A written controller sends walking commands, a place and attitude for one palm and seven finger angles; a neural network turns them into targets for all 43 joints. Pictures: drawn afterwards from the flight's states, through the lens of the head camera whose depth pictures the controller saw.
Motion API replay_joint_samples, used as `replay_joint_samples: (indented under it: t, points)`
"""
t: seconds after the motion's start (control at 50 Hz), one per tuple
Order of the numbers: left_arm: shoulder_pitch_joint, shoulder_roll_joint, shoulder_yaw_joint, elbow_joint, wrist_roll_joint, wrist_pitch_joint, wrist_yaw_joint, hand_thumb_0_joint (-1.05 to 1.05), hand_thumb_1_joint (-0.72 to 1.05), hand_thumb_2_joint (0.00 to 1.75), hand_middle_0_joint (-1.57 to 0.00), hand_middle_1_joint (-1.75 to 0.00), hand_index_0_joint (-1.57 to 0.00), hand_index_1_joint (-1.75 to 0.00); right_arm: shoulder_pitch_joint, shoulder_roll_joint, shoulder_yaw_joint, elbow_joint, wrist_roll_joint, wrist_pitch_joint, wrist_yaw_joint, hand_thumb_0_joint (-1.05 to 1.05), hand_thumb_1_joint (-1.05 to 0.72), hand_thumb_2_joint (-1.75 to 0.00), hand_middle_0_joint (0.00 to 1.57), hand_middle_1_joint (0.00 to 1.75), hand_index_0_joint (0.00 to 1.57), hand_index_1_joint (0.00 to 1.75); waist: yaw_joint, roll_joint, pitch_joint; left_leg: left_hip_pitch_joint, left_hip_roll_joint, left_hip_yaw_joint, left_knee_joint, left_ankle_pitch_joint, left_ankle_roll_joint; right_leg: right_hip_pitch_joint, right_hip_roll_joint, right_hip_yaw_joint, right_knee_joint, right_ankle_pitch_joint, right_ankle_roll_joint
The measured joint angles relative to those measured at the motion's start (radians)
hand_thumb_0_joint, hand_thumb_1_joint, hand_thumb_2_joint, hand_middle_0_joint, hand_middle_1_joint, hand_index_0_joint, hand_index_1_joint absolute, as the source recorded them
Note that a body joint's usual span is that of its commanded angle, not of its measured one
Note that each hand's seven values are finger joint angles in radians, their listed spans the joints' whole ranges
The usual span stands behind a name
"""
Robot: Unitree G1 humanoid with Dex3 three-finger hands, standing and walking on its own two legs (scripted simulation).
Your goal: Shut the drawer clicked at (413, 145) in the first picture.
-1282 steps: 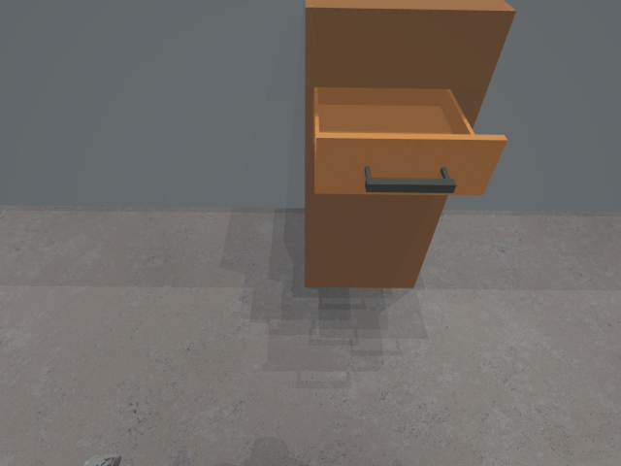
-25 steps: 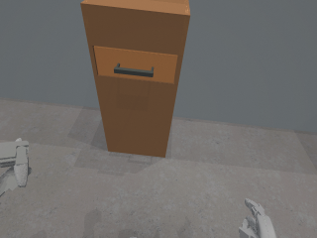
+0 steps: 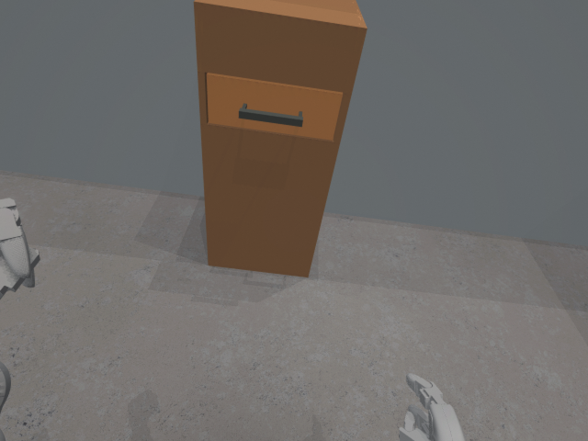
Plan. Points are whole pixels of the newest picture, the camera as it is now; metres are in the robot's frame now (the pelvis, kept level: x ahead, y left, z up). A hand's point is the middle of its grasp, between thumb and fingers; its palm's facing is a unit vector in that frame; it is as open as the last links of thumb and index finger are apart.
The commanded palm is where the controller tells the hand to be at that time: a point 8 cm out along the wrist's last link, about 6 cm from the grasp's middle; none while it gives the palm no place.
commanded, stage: stop stepping back and stand still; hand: left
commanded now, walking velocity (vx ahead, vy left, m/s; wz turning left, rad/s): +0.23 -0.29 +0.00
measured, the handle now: (271, 114) +0.97 +0.11 +0.01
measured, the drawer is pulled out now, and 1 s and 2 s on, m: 0.00 0.00 0.00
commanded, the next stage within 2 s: none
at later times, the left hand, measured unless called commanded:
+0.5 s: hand (7, 385) +0.10 +0.24 +0.19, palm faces +0.43 -0.83 -0.35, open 3.3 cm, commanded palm +0.05 +0.28 +0.21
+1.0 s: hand (26, 381) +0.11 +0.23 +0.20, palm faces +0.40 -0.79 -0.46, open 3.3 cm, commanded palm +0.05 +0.27 +0.21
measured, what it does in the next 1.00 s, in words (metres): steps on the spot: right foot, then left foot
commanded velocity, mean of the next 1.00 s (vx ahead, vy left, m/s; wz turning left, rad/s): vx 0.12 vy -0.01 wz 0.00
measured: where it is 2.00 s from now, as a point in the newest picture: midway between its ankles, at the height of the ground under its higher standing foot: outside the picture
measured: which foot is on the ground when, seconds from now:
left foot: down 0.00-0.20, up 0.22-0.44, down 0.46-0.62, up 0.64-0.94, down 0.96-1.00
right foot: up 0.00-0.20, down 0.22-1.00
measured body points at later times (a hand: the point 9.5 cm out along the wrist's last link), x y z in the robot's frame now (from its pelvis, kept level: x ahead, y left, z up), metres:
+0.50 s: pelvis -0.09 +0.01 +0.02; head -0.13 +0.01 +0.47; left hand +0.08 +0.28 +0.21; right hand +0.05 -0.26 -0.05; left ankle -0.07 +0.16 -0.71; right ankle -0.05 -0.07 -0.70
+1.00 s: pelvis -0.08 -0.01 +0.03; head -0.06 -0.02 +0.48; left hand +0.08 +0.27 +0.22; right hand +0.09 -0.26 -0.06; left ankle -0.06 +0.12 -0.70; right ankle -0.05 -0.07 -0.70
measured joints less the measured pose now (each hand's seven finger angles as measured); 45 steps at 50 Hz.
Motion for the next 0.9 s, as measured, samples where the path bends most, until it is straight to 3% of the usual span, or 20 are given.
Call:
replay_joint_samples:
  t: [0.06,0.12,0.18,0.2,0.22,0.26,0.3,0.36,0.44,0.48,0.54,0.6,0.64,0.68,0.72,0.76,0.82,0.9]
  points:
    - [0.055,0.013,-0.016,0.007,0.001,0.032,-0.005,0.01,0.90,0.90,-1.41,-1.60,-1.41,-1.60,0.021,0.033,0.021,-0.027,-0.009,-0.006,0.024,0.01,-0.90,-0.89,0.20,0.30,0.20,0.30,-0.051,-0.008,0.054,0.070,0.015,0.011,-0.166,0.100,-0.017,-0.096,0.034,-0.025,0.046,0.059,-0.006]
    - [0.264,0.019,-0.079,-0.133,0.007,0.028,-0.024,0.02,0.90,0.90,-1.40,-1.60,-1.40,-1.60,0.080,0.033,0.024,-0.057,-0.018,0.003,0.048,0.01,-0.90,-0.89,0.20,0.30,0.20,0.30,-0.074,-0.009,0.051,0.115,0.041,0.027,-0.304,0.106,-0.031,-0.091,0.054,-0.105,-0.085,0.102,-0.012]
    - [0.445,0.056,-0.122,-0.250,0.022,0.006,-0.034,0.02,0.90,0.90,-1.40,-1.60,-1.40,-1.59,0.133,-0.002,-0.005,-0.079,-0.024,0.021,0.039,0.01,-0.90,-0.89,0.20,0.30,0.21,0.30,-0.071,0.024,0.025,0.086,0.057,0.034,-0.326,0.032,-0.040,0.007,0.067,-0.182,-0.267,0.049,-0.030]
    - [0.480,0.088,-0.107,-0.280,0.024,0.001,-0.031,0.02,0.89,0.90,-1.40,-1.59,-1.40,-1.59,0.146,-0.014,-0.018,-0.086,-0.021,0.028,0.031,0.01,-0.90,-0.89,0.20,0.30,0.21,0.30,-0.063,0.022,0.016,0.045,0.049,0.040,-0.276,-0.044,-0.045,0.058,0.060,-0.184,-0.366,0.032,-0.046]
    - [0.501,0.127,-0.070,-0.308,0.025,-0.005,-0.023,0.02,0.89,0.90,-1.40,-1.59,-1.40,-1.59,0.152,-0.024,-0.028,-0.089,-0.013,0.033,0.022,0.01,-0.90,-0.89,0.20,0.30,0.21,0.30,-0.043,-0.006,0.004,-0.027,0.024,0.054,-0.162,-0.109,-0.050,0.091,0.033,-0.143,-0.472,0.025,-0.081]
    - [0.456,0.139,-0.025,-0.300,0.026,-0.014,-0.025,0.02,0.89,0.90,-1.41,-1.59,-1.40,-1.59,0.111,-0.062,-0.052,-0.034,-0.008,0.046,0.003,0.01,-0.90,-0.89,0.20,0.30,0.20,0.30,0.009,0.009,0.024,-0.148,0.024,0.013,0.142,-0.108,-0.059,0.035,0.021,-0.139,-0.464,0.243,-0.104]
    - [0.370,0.139,0.015,-0.228,0.027,-0.029,-0.025,0.01,0.88,0.90,-1.41,-1.59,-1.41,-1.59,0.082,-0.075,-0.066,0.031,-0.015,0.066,-0.005,0.01,-0.90,-0.89,0.20,0.30,0.20,0.30,0.017,0.010,0.017,-0.178,0.039,0.002,0.279,-0.055,-0.060,0.011,0.009,-0.147,-0.433,0.277,-0.097]
    - [0.263,0.082,0.023,-0.080,0.022,-0.032,-0.003,0.01,0.88,0.90,-1.41,-1.59,-1.41,-1.59,0.100,-0.079,-0.078,0.052,-0.007,0.059,-0.024,0.02,-0.90,-0.89,0.20,0.30,0.20,0.30,0.004,-0.001,-0.043,-0.083,0.064,0.030,0.193,-0.065,-0.038,0.010,-0.022,-0.150,-0.444,0.234,-0.084]
    - [0.247,-0.040,-0.046,-0.002,0.025,-0.012,0.021,0.01,0.89,0.90,-1.41,-1.60,-1.41,-1.59,0.117,-0.114,-0.079,0.016,-0.006,0.006,-0.050,0.02,-0.90,-0.89,0.20,0.30,0.20,0.30,-0.020,0.030,-0.081,0.160,0.066,0.059,-0.140,-0.112,-0.010,0.006,-0.047,-0.152,-0.443,0.276,-0.064]
    - [0.254,-0.064,-0.095,-0.010,0.029,-0.015,0.018,0.01,0.90,0.90,-1.41,-1.60,-1.40,-1.59,0.104,-0.118,-0.079,0.003,-0.007,-0.015,-0.054,0.02,-0.90,-0.89,0.20,0.30,0.20,0.30,-0.031,0.035,-0.061,0.216,0.056,0.055,-0.241,-0.032,-0.037,-0.012,-0.058,-0.150,-0.390,0.256,-0.047]
    - [0.276,-0.044,-0.123,-0.030,0.043,-0.018,0.004,0.02,0.89,0.90,-1.41,-1.60,-1.40,-1.59,0.082,-0.082,-0.063,-0.014,-0.005,-0.024,-0.043,0.01,-0.91,-0.89,0.20,0.29,0.20,0.30,-0.036,0.013,-0.028,0.226,0.046,0.064,-0.232,0.002,-0.077,-0.035,-0.045,-0.103,-0.299,0.140,-0.005]
    - [0.284,0.012,-0.095,-0.058,0.054,-0.022,-0.001,0.02,0.89,0.90,-1.41,-1.60,-1.41,-1.59,0.084,-0.046,-0.046,-0.038,-0.002,-0.025,-0.028,0.01,-0.90,-0.89,0.20,0.30,0.20,0.30,-0.043,0.032,-0.003,0.214,0.061,0.043,-0.217,-0.007,-0.085,-0.011,-0.023,-0.111,-0.341,0.134,0.001]
    - [0.287,0.046,-0.061,-0.079,0.052,-0.033,0.002,0.02,0.89,0.90,-1.41,-1.59,-1.41,-1.59,0.079,-0.037,-0.042,-0.048,0.001,-0.013,-0.015,0.01,-0.90,-0.89,0.20,0.30,0.20,0.30,-0.035,0.057,0.020,0.170,0.072,0.025,-0.129,-0.091,-0.064,-0.007,-0.008,-0.130,-0.378,0.249,-0.044]
    - [0.283,0.055,-0.044,-0.083,0.044,-0.045,0.000,0.02,0.89,0.90,-1.41,-1.59,-1.41,-1.59,0.067,-0.037,-0.045,-0.027,0.005,0.005,-0.005,0.01,-0.90,-0.89,0.20,0.30,0.20,0.30,-0.020,0.066,0.035,0.092,0.043,0.000,0.066,-0.151,-0.045,-0.010,-0.007,-0.137,-0.386,0.274,-0.083]
    - [0.295,0.032,-0.037,-0.061,0.038,-0.061,-0.004,0.01,0.89,0.90,-1.41,-1.59,-1.41,-1.59,0.061,-0.046,-0.047,0.000,0.003,0.022,0.003,0.01,-0.90,-0.89,0.20,0.30,0.20,0.30,-0.004,0.074,0.031,0.032,0.016,0.006,0.208,-0.126,-0.041,0.001,-0.005,-0.130,-0.433,0.286,-0.091]
    - [0.320,0.004,-0.039,-0.029,0.032,-0.070,-0.007,0.01,0.89,0.90,-1.41,-1.59,-1.41,-1.59,0.062,-0.057,-0.048,0.011,0.003,0.030,0.005,0.01,-0.90,-0.89,0.20,0.30,0.20,0.30,0.000,0.081,0.023,0.005,0.005,0.030,0.242,-0.075,-0.044,0.018,-0.007,-0.122,-0.493,0.315,-0.087]
    - [0.336,-0.025,-0.064,0.017,0.031,-0.069,-0.005,0.01,0.89,0.90,-1.41,-1.60,-1.41,-1.59,0.068,-0.072,-0.052,0.013,0.003,0.026,-0.005,0.01,-0.90,-0.89,0.20,0.30,0.20,0.30,-0.003,0.079,0.023,0.031,-0.001,0.068,0.118,-0.040,-0.039,0.045,-0.015,-0.122,-0.566,0.350,-0.082]
    - [0.328,-0.041,-0.110,0.013,0.037,-0.053,0.005,0.01,0.89,0.90,-1.41,-1.60,-1.40,-1.59,0.070,-0.094,-0.060,0.005,-0.001,0.009,-0.018,0.02,-0.90,-0.89,0.20,0.30,0.20,0.30,0.006,0.068,0.041,0.148,-0.002,0.089,-0.176,-0.015,-0.013,0.070,-0.013,-0.132,-0.599,0.358,-0.078]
